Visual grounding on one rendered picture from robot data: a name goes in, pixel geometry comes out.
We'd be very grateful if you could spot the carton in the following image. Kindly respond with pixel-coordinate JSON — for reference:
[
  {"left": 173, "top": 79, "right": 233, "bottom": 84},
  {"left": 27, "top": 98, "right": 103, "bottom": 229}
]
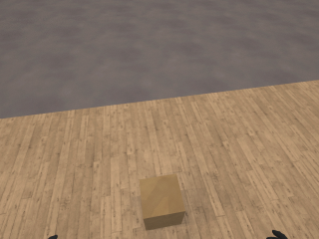
[{"left": 140, "top": 173, "right": 185, "bottom": 231}]

